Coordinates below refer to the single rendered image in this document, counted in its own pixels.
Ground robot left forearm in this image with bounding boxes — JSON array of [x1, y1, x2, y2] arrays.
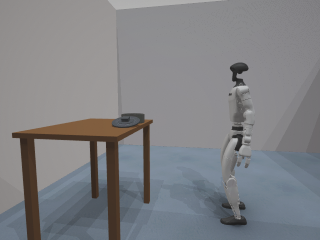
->
[[242, 110, 255, 146]]

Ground knob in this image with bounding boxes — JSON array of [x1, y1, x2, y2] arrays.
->
[[121, 116, 130, 121]]

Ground robot left thigh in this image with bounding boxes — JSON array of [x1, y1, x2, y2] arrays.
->
[[221, 135, 243, 186]]

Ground robot left foot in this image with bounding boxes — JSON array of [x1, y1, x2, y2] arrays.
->
[[220, 215, 247, 225]]

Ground left robot upper arm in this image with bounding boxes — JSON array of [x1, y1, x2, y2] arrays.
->
[[236, 85, 255, 119]]

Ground lid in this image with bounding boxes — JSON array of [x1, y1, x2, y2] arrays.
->
[[112, 116, 140, 128]]

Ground left robot hand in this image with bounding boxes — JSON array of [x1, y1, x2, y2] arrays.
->
[[236, 144, 252, 168]]

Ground pot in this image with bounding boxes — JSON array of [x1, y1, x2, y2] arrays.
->
[[121, 113, 145, 124]]

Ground table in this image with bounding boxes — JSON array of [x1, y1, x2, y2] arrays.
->
[[12, 118, 153, 240]]

